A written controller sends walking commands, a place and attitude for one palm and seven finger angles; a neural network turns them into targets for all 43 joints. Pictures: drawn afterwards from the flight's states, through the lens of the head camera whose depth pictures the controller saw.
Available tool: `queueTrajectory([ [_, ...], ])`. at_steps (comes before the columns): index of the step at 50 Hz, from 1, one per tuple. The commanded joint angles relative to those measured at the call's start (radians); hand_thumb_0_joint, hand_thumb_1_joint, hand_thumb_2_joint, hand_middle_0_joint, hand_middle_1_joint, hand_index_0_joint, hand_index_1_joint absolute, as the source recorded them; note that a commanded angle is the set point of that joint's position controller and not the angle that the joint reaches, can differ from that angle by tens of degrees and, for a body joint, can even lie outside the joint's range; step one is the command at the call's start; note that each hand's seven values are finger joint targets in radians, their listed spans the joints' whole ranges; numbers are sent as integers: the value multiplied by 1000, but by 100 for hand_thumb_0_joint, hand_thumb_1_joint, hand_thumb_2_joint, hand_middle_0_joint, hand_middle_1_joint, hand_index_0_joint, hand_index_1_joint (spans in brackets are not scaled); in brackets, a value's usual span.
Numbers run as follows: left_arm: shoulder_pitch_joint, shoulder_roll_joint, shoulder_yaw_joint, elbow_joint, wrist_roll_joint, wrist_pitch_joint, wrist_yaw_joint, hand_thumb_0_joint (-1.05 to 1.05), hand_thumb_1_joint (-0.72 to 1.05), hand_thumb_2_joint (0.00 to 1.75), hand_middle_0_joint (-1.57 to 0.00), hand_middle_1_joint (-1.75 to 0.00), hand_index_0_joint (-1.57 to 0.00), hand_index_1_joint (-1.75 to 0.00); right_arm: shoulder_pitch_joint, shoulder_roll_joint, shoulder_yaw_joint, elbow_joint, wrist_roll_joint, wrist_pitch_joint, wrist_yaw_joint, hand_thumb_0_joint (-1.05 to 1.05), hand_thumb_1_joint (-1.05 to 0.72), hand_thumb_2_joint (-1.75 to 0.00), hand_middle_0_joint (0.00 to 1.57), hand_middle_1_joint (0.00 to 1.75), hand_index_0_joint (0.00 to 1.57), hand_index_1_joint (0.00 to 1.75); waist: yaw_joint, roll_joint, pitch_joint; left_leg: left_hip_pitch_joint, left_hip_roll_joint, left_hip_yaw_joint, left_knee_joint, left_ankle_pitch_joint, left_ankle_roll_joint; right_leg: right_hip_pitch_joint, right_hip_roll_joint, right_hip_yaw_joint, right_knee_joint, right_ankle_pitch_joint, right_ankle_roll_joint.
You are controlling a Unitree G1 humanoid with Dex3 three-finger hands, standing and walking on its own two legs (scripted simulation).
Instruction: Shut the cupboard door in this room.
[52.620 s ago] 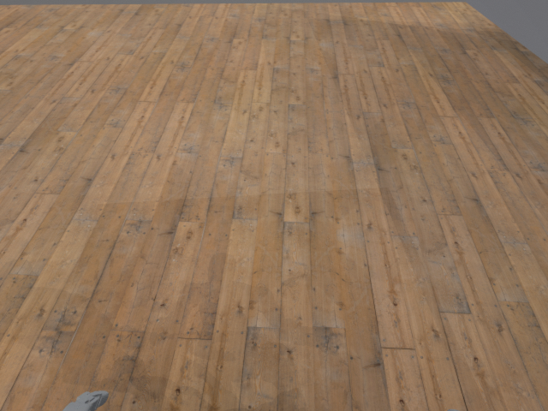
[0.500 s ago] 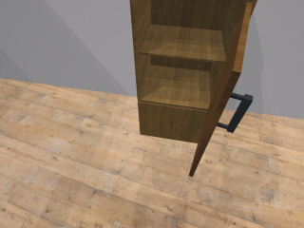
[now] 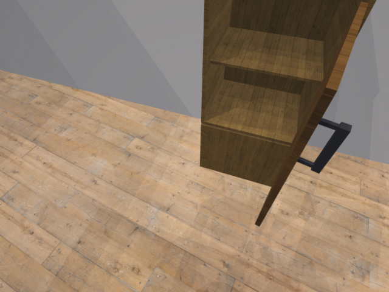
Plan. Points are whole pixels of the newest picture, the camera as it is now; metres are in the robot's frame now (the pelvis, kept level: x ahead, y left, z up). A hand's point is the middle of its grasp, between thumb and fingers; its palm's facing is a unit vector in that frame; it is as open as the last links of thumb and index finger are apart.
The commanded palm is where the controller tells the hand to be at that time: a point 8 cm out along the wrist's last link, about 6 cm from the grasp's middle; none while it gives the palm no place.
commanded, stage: stand and wait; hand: left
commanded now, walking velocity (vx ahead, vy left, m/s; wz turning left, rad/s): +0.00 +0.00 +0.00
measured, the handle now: (319, 146) +0.42 -0.25 +0.07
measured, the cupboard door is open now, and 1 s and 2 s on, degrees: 78 78 78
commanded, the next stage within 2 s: turn or walk to find it in 0.30 s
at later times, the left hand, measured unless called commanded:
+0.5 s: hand out of the picture +0.08 +0.24 -0.15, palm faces -0.01 -0.94 -0.34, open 7.4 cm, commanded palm none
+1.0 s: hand out of the picture +0.05 +0.14 -0.15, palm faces -0.18 -0.95 -0.26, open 7.4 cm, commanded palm none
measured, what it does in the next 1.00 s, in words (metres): steps on the spot: right foot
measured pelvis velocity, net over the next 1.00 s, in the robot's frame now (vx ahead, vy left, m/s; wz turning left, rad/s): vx -0.01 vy -0.04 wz -0.25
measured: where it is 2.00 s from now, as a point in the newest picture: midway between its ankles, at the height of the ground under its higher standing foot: outside the picture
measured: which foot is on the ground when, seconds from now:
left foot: down 0.00-0.74, up 0.76-1.00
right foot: up 0.00-0.00, down 0.02-1.00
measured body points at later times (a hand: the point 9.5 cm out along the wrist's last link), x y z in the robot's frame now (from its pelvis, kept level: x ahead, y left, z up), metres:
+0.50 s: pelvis +0.00 -0.02 +0.01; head +0.01 -0.02 +0.46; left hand +0.08 +0.29 -0.12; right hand +0.08 -0.32 -0.12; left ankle -0.01 +0.14 -0.74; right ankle +0.01 -0.11 -0.74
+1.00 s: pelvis -0.01 -0.04 +0.01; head +0.03 -0.08 +0.45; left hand +0.06 +0.19 -0.13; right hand -0.01 -0.30 -0.16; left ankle +0.00 +0.14 -0.66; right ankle +0.01 -0.10 -0.74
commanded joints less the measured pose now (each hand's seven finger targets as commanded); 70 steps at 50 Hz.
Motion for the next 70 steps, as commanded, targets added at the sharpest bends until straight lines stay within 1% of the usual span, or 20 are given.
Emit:
queueTrajectory([
  [1,20,237,43,-31,5,-44,17,0,90,90,-20,-30,-20,-30,-14,-144,-38,-68,13,-15,1,0,-90,-90,20,30,20,30,-8,-145,-13,-75,28,-17,54,-189,9,58,-252,289,-370,17,-115],
  [3,-19,258,61,-44,7,-46,12,0,90,90,-20,-30,-20,-30,-53,-195,-52,-60,-3,7,0,0,-90,-90,20,30,20,30,9,-233,91,-42,33,-29,209,-270,16,-113,-283,380,-449,-137,-194],
  [5,-67,267,68,-48,7,-49,8,0,90,90,-20,-30,-20,-30,-31,-233,-61,-39,-3,-5,-2,0,-90,-90,20,30,20,30,-14,-133,67,-23,40,-29,223,-230,30,-54,-233,295,-378,29,-204],
  [8,-54,275,76,-42,4,-54,4,0,90,90,-20,-30,-20,-30,-44,-242,-54,-35,0,-19,-5,0,-90,-90,20,30,20,30,1,-129,-10,0,42,-8,107,-189,27,75,-195,222,-300,228,-193],
  [14,-94,286,63,-25,-3,-54,-1,0,90,90,-20,-30,-20,-30,-110,-320,-36,-22,-3,-31,-3,0,-90,-90,20,30,20,30,10,-37,-57,141,117,-64,-71,78,26,69,-100,143,-303,191,-78],
  [19,-137,323,61,-31,-5,-43,-11,0,90,90,-20,-30,-20,-30,-134,-343,-25,-27,-7,-31,-2,0,-90,-90,20,30,20,30,7,37,-23,138,130,-32,-112,50,15,87,-87,173,-320,208,-84],
  [25,-83,209,40,-57,-8,-1,-11,0,90,90,-20,-30,-20,-30,-67,-250,-7,-61,-8,-15,-13,0,-90,-90,20,30,20,30,0,64,-53,138,185,-4,-95,107,5,50,-46,148,-180,384,-62],
  [29,-70,182,44,-107,-2,9,-20,0,90,90,-20,-30,-20,-30,-69,-282,-33,-112,-8,-9,-21,0,-90,-90,20,30,20,30,2,136,-52,149,278,-48,-109,175,67,-42,16,86,4,304,-44],
  [32,-56,149,49,-146,3,25,-26,0,90,90,-20,-30,-20,-30,-73,-291,-51,-139,-12,-10,-20,0,-90,-90,20,30,20,30,7,218,-25,142,374,-74,-107,325,160,-127,42,24,198,-92,-30],
  [35,50,135,64,-137,7,15,-30,0,90,90,-20,-30,-20,-30,-127,-275,-62,-161,-12,-3,-18,0,-90,-90,20,30,20,30,65,150,-50,41,305,57,68,301,88,46,21,-12,-13,100,-37],
  [36,115,191,77,-123,11,3,-26,0,90,90,-20,-30,-20,-30,-127,-241,-59,-172,-3,2,-16,0,-90,-90,20,30,20,30,88,-11,-70,-48,218,129,259,123,18,143,-58,103,-170,334,-58],
  [37,128,293,100,-126,17,-9,-12,0,90,90,-20,-30,-20,-30,-109,-156,-44,-207,4,3,-10,0,-90,-90,20,30,20,30,75,-354,-71,-282,49,174,508,-368,-44,220,-305,482,-270,593,-176],
  [38,153,270,104,-125,0,-11,0,0,90,90,-20,-30,-20,-30,-131,-200,-46,-196,2,18,-18,0,-90,-90,20,30,20,30,105,-291,-83,-247,53,1,639,-423,-31,137,-319,539,-311,598,-221],
  [41,13,198,96,-164,0,-6,10,0,90,90,-20,-30,-20,-30,-100,-159,-47,-158,-2,21,-9,0,-90,-90,20,30,20,30,27,-61,-69,-275,89,-19,733,-246,-38,110,-222,407,-265,412,-244],
  [49,91,143,91,-132,7,-19,11,0,90,90,-20,-30,-20,-30,-64,-122,-39,-121,-8,24,-3,0,-90,-90,20,30,20,30,37,-91,-108,-248,58,-3,578,-174,-37,122,-155,377,-315,224,-183],
  [56,103,149,88,-103,12,-25,12,0,90,90,-20,-30,-20,-30,-53,-111,-22,-103,1,-3,-3,0,-90,-90,20,30,20,30,46,-117,-79,-149,42,17,294,-235,-4,119,-160,403,-349,199,-223],
  [61,39,176,84,-77,-4,-33,14,0,90,90,-20,-30,-20,-30,45,-147,-20,-46,4,-36,-12,0,-90,-90,20,30,20,30,-5,-70,-86,124,42,9,-84,-65,24,21,-107,341,-303,174,-165],
  [63,30,137,65,-78,-9,-31,5,0,90,90,-20,-30,-20,-30,31,-232,-30,-44,-4,-50,-16,0,-90,-90,20,30,20,30,7,99,-32,174,206,-196,-192,-108,97,-120,22,230,-218,44,-88],
  [65,6,136,58,-56,6,-25,1,0,90,90,-20,-30,-20,-30,-54,-269,-33,-55,-2,-43,-12,0,-90,-90,20,30,20,30,23,236,39,-46,297,-299,-334,-331,149,-19,53,88,-87,19,-46],
  [70,6,176,47,-17,5,-32,-11,0,90,90,-20,-30,-20,-30,-82,-278,-31,-49,2,-53,-23,0,-90,-90,20,30,20,30,41,101,17,59,194,-125,-194,36,102,36,4,109,-184,208,-52],
])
